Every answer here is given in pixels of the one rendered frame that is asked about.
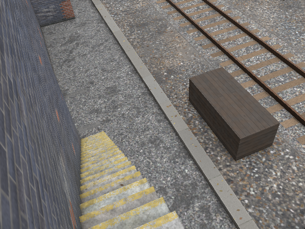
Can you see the stairs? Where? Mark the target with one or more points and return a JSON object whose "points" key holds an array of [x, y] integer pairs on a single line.
{"points": [[114, 195]]}

